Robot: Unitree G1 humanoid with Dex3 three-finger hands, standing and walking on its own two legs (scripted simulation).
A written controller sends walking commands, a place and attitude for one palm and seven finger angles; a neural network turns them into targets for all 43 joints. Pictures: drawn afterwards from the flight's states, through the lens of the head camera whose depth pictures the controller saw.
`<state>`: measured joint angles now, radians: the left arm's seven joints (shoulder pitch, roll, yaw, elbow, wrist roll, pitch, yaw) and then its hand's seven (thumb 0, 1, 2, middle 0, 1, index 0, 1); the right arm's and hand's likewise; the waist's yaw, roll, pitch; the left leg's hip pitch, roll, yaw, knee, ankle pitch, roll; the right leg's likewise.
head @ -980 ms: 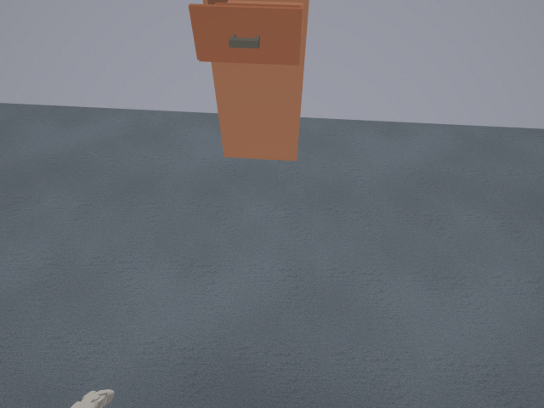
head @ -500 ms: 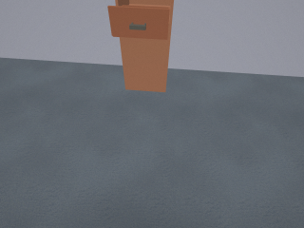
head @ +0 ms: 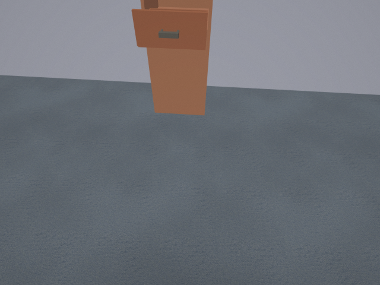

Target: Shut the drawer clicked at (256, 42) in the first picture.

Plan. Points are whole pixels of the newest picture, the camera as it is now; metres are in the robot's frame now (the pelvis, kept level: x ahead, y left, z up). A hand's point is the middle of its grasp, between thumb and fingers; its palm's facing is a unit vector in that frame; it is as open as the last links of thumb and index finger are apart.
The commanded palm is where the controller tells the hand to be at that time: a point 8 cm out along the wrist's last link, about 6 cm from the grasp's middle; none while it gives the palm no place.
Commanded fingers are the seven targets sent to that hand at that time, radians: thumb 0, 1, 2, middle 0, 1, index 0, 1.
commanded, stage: look at it before walking up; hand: left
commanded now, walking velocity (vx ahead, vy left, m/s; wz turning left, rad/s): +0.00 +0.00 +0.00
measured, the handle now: (169, 33) +1.24 +0.18 +0.01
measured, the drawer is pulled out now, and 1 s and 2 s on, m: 0.28 0.28 0.28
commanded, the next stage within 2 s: walk to a spot facing it in 0.46 s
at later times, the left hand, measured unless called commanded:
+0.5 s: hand out of the picture +0.07 +0.25 -0.16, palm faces -0.02 -0.94 -0.34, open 7.4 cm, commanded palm none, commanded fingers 0.00 0.90 0.90 -0.20 -0.30 -0.20 -0.30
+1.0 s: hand out of the picture +0.06 +0.22 -0.19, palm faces -0.02 -0.99 -0.14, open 7.4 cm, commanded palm none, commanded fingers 0.00 0.90 0.90 -0.20 -0.30 -0.20 -0.30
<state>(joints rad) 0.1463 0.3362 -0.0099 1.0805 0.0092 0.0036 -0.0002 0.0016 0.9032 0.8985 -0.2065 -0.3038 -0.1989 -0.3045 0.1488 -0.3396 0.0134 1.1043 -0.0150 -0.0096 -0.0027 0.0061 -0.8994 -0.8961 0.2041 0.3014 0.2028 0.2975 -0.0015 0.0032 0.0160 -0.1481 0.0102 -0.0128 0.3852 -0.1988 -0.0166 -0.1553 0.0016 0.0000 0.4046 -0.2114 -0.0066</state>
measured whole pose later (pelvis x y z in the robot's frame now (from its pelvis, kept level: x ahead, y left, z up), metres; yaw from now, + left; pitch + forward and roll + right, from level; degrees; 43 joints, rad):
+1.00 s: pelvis +0.09 +0.04 +0.00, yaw -1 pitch +0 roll -1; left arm 0.35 0.20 0.03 1.12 0.03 0.02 -0.02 0.00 0.91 0.90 -0.20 -0.30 -0.20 -0.30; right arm 0.45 -0.14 0.00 1.12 -0.02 -0.07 -0.02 0.00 -0.90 -0.90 0.20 0.30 0.20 0.30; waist -0.03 -0.04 0.00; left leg -0.08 0.01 0.10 0.41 -0.34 0.04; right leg -0.43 -0.04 -0.04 1.04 -0.37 -0.02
